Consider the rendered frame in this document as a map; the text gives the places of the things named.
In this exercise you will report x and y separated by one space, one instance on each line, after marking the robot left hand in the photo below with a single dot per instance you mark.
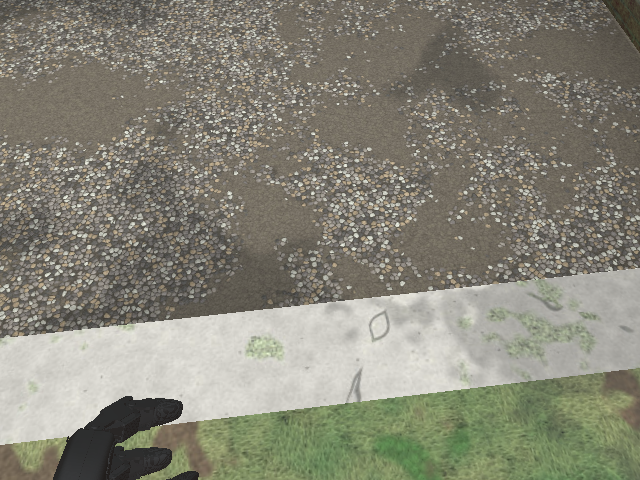
90 453

